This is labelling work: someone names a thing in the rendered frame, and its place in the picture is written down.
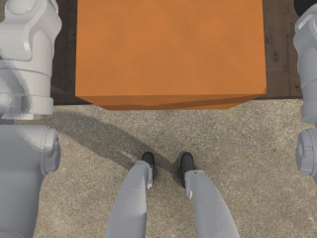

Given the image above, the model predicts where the carton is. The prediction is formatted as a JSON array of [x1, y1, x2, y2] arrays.
[[75, 0, 267, 111]]

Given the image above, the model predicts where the right robot hand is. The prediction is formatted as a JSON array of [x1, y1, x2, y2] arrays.
[[293, 0, 317, 17]]

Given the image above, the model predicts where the robot left forearm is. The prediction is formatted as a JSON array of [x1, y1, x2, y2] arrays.
[[0, 0, 62, 125]]

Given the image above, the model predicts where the left robot upper arm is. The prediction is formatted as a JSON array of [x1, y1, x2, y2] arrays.
[[0, 124, 61, 238]]

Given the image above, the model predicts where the robot left foot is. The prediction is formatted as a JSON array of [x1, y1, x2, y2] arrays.
[[142, 152, 155, 184]]

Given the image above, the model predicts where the robot right forearm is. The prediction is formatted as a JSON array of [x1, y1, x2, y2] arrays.
[[293, 3, 317, 128]]

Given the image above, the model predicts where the table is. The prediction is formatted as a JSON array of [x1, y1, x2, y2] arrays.
[[50, 0, 303, 106]]

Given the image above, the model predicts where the right robot thigh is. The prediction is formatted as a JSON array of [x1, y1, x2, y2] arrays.
[[185, 174, 240, 238]]

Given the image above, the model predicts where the right robot upper arm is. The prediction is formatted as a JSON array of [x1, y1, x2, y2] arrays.
[[295, 128, 317, 186]]

